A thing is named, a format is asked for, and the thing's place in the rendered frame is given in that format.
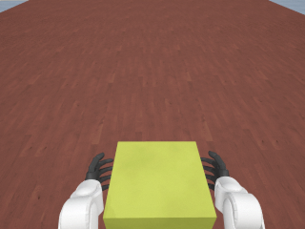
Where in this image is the right robot hand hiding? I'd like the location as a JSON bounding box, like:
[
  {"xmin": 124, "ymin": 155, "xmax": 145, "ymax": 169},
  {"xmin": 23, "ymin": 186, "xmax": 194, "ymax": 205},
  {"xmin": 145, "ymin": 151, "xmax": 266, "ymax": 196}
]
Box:
[{"xmin": 200, "ymin": 151, "xmax": 230, "ymax": 190}]

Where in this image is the left robot forearm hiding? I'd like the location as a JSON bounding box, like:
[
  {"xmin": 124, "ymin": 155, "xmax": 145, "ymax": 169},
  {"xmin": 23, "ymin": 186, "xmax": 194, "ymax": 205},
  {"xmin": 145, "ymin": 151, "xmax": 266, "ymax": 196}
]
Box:
[{"xmin": 58, "ymin": 179, "xmax": 104, "ymax": 229}]

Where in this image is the carton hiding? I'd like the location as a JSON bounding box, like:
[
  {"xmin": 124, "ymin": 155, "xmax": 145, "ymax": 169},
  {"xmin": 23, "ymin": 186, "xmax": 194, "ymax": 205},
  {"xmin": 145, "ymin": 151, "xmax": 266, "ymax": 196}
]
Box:
[{"xmin": 103, "ymin": 141, "xmax": 217, "ymax": 229}]

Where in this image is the left robot hand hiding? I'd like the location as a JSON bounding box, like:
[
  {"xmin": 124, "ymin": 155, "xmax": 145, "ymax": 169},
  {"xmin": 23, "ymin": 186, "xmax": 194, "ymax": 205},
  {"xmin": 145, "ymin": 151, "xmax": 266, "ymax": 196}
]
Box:
[{"xmin": 85, "ymin": 153, "xmax": 113, "ymax": 191}]

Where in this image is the right robot forearm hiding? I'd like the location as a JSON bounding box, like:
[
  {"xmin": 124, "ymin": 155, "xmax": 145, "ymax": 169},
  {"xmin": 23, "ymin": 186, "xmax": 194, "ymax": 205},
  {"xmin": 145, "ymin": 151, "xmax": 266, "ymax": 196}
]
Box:
[{"xmin": 214, "ymin": 177, "xmax": 265, "ymax": 229}]

